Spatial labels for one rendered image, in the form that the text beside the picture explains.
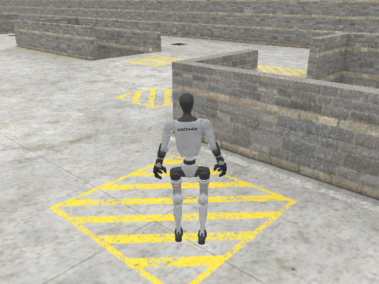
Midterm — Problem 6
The left robot forearm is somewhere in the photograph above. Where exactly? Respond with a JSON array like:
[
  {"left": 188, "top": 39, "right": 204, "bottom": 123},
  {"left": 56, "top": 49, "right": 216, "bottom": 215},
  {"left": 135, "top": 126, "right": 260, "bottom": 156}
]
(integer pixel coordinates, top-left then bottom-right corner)
[{"left": 155, "top": 143, "right": 166, "bottom": 167}]

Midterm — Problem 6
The right robot upper arm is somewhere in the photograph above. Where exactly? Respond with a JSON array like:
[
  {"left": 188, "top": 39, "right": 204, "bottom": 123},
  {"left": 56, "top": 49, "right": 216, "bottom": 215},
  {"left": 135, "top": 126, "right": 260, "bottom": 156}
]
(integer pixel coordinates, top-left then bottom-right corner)
[{"left": 200, "top": 118, "right": 217, "bottom": 151}]

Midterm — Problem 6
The right robot forearm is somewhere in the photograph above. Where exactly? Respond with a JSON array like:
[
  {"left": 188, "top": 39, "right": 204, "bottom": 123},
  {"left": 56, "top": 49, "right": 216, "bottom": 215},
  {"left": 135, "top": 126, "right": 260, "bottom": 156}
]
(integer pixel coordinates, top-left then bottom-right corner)
[{"left": 212, "top": 142, "right": 225, "bottom": 165}]

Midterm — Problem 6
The robot left hand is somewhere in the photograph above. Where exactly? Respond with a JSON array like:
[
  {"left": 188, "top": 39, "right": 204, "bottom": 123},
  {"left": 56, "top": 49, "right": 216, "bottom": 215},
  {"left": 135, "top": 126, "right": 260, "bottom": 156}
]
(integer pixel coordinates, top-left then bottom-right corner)
[{"left": 153, "top": 165, "right": 166, "bottom": 179}]

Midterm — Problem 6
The right robot thigh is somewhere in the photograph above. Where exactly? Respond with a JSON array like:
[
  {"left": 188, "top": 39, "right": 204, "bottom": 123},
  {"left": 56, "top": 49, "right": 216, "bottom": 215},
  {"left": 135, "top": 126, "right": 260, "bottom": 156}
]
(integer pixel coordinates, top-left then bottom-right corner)
[{"left": 198, "top": 165, "right": 210, "bottom": 206}]

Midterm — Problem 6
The humanoid robot head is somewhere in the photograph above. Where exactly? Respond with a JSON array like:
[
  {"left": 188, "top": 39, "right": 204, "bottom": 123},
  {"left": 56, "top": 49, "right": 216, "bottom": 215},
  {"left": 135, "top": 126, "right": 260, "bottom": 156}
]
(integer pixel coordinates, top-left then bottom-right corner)
[{"left": 177, "top": 93, "right": 197, "bottom": 122}]

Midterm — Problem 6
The left robot upper arm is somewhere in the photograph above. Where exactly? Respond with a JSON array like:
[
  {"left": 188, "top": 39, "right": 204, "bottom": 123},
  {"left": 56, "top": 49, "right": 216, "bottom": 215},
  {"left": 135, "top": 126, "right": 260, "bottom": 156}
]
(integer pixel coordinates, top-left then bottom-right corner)
[{"left": 160, "top": 120, "right": 175, "bottom": 152}]

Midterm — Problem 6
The robot right hand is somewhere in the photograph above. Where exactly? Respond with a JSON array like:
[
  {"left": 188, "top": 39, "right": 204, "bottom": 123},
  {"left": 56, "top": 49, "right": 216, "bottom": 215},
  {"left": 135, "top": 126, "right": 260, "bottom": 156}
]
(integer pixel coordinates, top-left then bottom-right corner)
[{"left": 214, "top": 163, "right": 227, "bottom": 177}]

